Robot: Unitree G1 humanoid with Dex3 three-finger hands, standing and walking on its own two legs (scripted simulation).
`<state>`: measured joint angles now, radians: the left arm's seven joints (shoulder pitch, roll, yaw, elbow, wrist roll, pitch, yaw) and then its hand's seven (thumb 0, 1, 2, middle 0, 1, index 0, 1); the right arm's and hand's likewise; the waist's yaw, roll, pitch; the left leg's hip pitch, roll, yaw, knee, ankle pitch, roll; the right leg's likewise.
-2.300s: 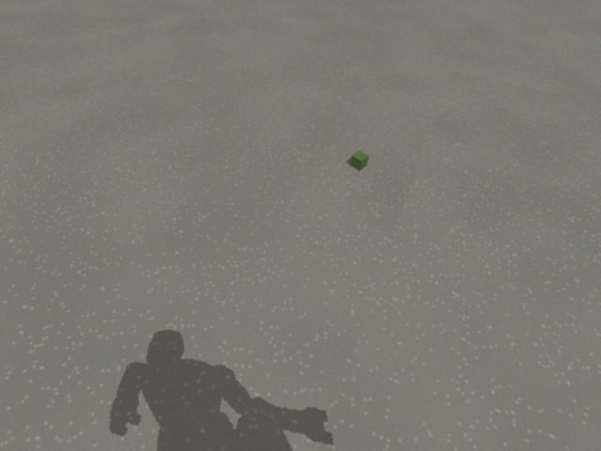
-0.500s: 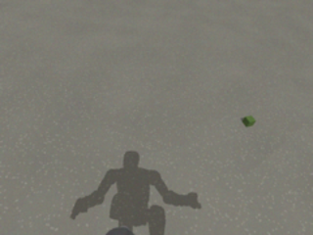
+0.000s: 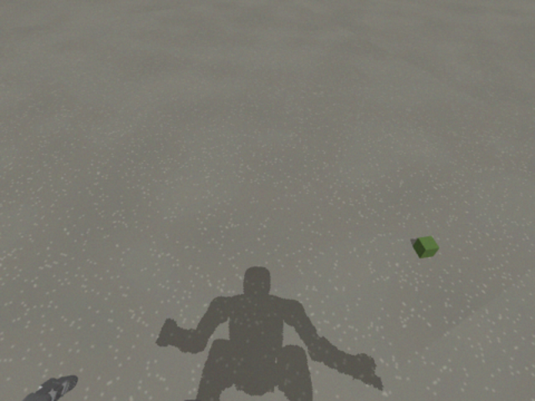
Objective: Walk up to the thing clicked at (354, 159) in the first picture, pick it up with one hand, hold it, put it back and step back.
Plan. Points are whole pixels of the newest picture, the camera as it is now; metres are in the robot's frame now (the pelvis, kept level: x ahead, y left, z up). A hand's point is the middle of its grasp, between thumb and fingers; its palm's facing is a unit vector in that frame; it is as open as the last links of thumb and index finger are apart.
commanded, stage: walk up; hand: left
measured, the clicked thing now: (425, 247) +0.93 -0.71 -0.71
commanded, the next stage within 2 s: none
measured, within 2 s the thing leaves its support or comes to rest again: neither
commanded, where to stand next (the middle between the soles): +0.68 -1.08 m, yaw +18 degrees
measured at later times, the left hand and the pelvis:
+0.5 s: hand (204, 369) +0.22 +0.11 -0.14, palm faces +0.04 -0.96 -0.28, open 7.4 cm; pelvis +0.15 -0.17 +0.01, yaw +7 degrees
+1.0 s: hand (312, 342) +0.28 -0.08 -0.15, palm faces +0.19 -0.93 -0.33, open 7.4 cm; pelvis +0.29 -0.37 +0.00, yaw +13 degrees
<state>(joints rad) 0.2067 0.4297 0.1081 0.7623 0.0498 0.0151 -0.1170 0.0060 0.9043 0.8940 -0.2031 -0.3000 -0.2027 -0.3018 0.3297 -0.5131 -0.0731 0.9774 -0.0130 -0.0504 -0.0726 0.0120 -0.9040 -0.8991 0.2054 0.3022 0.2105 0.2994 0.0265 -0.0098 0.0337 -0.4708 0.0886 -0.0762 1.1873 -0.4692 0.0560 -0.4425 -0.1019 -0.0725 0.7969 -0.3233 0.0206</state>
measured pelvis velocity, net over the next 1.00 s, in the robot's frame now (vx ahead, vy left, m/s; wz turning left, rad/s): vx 0.29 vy -0.37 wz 0.23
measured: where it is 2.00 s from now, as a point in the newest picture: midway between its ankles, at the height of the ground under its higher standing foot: (469, 346)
